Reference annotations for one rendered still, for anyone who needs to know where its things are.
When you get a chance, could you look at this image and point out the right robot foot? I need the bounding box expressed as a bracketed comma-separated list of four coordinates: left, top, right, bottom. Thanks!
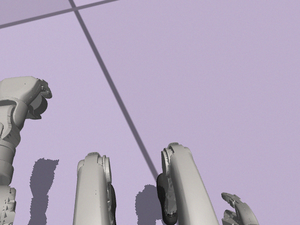
[157, 173, 178, 225]

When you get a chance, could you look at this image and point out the left robot hand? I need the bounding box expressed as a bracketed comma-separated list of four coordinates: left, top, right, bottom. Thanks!
[0, 76, 52, 120]

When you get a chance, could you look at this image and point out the left robot arm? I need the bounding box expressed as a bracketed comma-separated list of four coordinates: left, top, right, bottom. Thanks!
[0, 97, 28, 225]

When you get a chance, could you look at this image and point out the tin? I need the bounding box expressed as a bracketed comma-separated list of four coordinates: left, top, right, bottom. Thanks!
[30, 93, 48, 115]

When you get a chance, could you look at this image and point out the right robot hand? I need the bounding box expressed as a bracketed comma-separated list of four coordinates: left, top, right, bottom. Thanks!
[221, 193, 259, 225]

